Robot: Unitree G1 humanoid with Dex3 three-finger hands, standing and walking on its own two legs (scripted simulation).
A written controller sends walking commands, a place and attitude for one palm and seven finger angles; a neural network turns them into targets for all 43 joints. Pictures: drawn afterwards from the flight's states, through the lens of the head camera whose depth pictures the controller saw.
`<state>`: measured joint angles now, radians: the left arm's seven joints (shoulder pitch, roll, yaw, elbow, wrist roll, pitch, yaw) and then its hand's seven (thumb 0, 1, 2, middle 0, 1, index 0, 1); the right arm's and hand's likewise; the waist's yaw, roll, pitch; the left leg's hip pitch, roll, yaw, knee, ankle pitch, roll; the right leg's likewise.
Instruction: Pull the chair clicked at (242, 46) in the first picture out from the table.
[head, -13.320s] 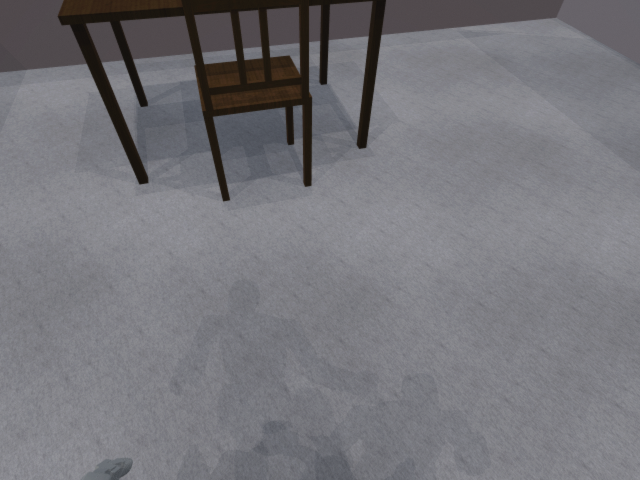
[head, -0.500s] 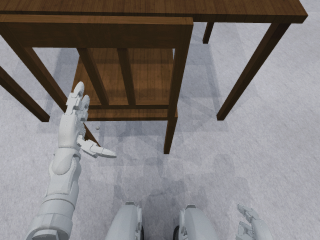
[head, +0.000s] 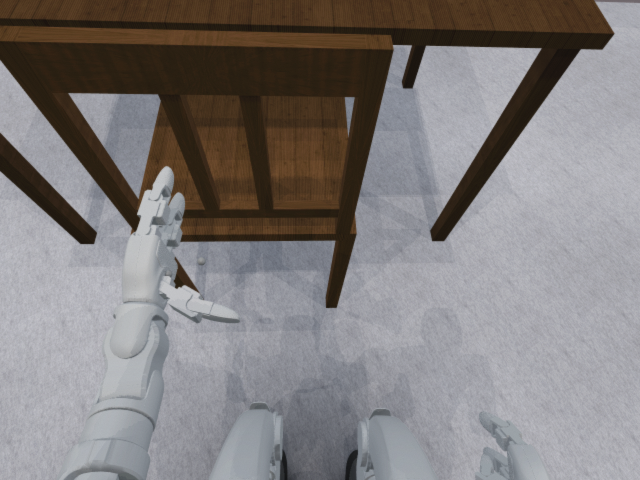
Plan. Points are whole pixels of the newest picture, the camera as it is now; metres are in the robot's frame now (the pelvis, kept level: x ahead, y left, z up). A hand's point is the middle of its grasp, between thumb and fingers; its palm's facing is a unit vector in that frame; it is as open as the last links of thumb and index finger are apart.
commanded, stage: aim the fingers beside a spindle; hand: left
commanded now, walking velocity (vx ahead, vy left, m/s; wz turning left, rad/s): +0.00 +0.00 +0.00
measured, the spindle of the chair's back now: (195, 157) +0.53 +0.19 +0.01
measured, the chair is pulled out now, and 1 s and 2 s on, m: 0.00 0.00 0.00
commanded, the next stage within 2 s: push the fingers through the gap in 0.20 s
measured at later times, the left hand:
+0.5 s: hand (198, 238) +0.40 +0.16 +0.01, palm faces +0.05 -1.00 -0.04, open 16.9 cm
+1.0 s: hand (207, 209) +0.44 +0.16 +0.02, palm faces +0.05 -1.00 -0.04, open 16.9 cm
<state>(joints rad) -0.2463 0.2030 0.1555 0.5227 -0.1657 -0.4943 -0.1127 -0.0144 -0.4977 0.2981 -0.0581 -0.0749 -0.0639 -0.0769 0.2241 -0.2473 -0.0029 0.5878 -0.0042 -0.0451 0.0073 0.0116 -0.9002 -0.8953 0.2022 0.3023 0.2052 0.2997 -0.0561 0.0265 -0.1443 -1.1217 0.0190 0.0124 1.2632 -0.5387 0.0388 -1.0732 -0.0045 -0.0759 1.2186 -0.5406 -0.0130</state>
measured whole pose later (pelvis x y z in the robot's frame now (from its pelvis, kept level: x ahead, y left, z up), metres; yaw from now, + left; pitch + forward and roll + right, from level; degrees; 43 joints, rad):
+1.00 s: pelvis +0.00 -0.01 +0.00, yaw -1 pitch +25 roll -3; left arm -0.55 0.29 0.27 0.83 -0.12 -0.50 -0.11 -0.01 -0.50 0.30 -0.06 -0.08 -0.06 -0.07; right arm 0.26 -0.25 0.01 0.62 -0.02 -0.01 0.02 0.01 -0.90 -0.90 0.20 0.30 0.21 0.30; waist -0.10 0.03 -0.15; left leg -1.17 0.03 0.01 1.28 -0.54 0.03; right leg -1.13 0.01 -0.08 1.23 -0.54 -0.02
